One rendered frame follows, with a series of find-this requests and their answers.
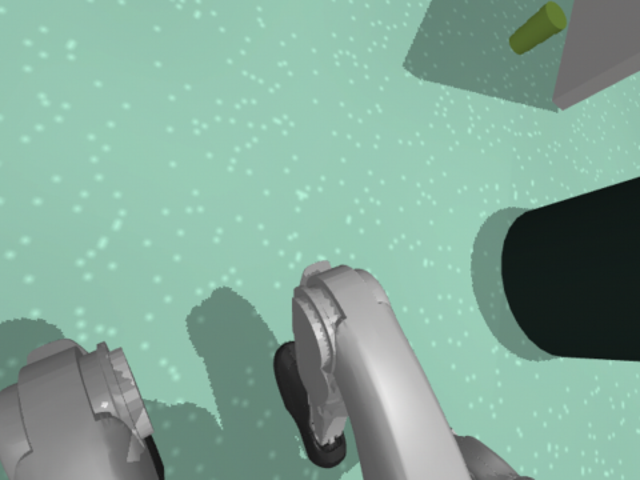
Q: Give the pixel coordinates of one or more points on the right robot foot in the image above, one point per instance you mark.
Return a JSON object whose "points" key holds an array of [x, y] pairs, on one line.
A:
{"points": [[295, 399]]}

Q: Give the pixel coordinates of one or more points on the right robot hand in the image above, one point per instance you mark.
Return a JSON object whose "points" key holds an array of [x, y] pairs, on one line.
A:
{"points": [[483, 463]]}

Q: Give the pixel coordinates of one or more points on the left robot foot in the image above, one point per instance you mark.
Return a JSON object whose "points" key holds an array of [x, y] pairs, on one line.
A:
{"points": [[155, 457]]}

